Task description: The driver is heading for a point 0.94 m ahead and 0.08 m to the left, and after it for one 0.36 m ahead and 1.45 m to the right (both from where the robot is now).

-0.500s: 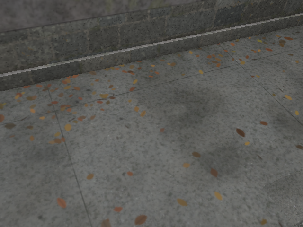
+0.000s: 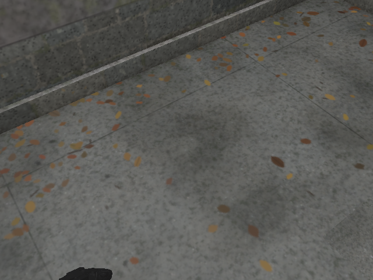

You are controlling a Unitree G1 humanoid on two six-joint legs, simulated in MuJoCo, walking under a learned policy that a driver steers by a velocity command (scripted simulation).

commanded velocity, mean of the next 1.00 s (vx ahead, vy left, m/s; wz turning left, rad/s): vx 0.36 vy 0.00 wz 0.00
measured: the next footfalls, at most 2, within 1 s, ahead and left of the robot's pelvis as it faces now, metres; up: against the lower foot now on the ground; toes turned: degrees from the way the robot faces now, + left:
right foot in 0.04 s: +0.18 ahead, -0.08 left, -0.17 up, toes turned -4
left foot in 0.48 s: +0.25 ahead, +0.11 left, -0.17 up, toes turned +1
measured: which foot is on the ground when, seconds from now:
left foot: down 0.00-0.04, up 0.06-0.46, down 0.48-0.94, up 0.96-1.00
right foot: up 0.00-0.02, down 0.04-0.48, up 0.50-0.92, down 0.94-1.00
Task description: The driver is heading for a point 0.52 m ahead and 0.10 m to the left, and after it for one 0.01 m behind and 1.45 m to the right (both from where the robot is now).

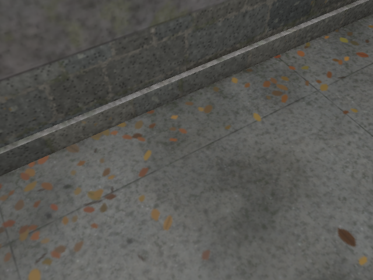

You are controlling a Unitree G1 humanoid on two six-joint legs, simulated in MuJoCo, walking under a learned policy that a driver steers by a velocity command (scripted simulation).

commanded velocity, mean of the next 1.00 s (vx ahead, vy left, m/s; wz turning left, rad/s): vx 0.37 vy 0.00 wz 0.02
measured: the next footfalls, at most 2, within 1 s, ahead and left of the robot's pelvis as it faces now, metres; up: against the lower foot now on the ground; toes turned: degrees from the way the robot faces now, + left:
left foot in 0.48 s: +0.40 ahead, +0.11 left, +0.00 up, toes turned +9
right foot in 1.00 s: +0.58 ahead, -0.02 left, +0.00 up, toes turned -2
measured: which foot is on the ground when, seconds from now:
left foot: up 0.00-0.46, down 0.48-1.00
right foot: down 0.00-0.48, up 0.50-0.98, down 1.00-1.00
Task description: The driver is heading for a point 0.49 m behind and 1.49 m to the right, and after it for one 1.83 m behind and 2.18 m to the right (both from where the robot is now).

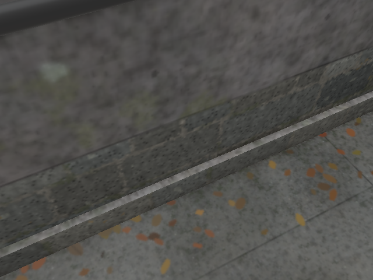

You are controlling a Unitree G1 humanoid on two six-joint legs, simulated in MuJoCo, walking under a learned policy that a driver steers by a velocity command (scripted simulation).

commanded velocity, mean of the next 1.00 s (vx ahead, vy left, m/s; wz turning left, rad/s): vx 0.27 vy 0.00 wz -0.56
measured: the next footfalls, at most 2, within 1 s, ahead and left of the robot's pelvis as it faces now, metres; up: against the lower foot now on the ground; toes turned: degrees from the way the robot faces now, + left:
left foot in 0.50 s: +0.12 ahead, +0.12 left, +0.00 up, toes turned -21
right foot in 0.98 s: +0.24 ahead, -0.27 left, +0.00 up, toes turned -40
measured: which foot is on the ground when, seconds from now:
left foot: down 0.00-0.02, up 0.04-0.48, down 0.50-1.00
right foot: down 0.00-0.50, up 0.52-0.96, down 0.98-1.00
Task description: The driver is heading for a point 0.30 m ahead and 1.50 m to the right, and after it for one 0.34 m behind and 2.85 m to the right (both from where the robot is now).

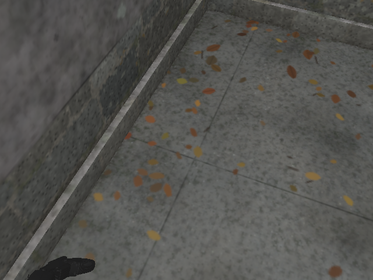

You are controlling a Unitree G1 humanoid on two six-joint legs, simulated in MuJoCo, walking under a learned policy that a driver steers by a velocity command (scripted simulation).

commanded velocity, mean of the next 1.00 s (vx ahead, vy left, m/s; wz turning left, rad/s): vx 0.49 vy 0.00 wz -0.60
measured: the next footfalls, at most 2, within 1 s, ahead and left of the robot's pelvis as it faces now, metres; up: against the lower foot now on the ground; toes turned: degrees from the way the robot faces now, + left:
left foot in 0.52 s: +0.50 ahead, +0.02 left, +0.00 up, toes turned -19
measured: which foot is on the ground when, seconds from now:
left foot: down 0.00-0.00, up 0.02-0.50, down 0.52-1.00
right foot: down 0.00-0.52, up 0.54-1.00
